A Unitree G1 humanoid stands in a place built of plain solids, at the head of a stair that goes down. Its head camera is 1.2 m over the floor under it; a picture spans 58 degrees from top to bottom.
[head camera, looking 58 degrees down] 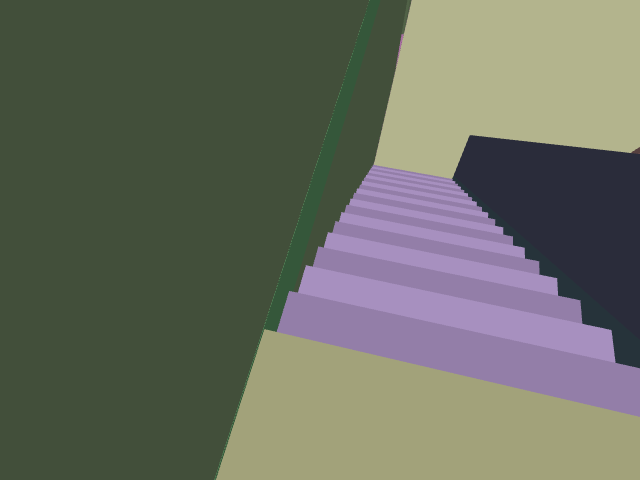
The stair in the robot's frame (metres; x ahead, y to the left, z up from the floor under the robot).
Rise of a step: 0.20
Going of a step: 0.22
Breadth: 1.22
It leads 14 degrees to the right of straight ahead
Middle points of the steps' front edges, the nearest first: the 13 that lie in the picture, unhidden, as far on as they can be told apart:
0.31 -0.43 0.00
0.52 -0.48 -0.20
0.74 -0.54 -0.40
0.95 -0.59 -0.61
1.17 -0.64 -0.81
1.38 -0.69 -1.01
1.60 -0.74 -1.22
1.81 -0.79 -1.42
2.03 -0.85 -1.63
2.24 -0.90 -1.83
2.46 -0.95 -2.03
2.68 -1.00 -2.24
2.89 -1.05 -2.44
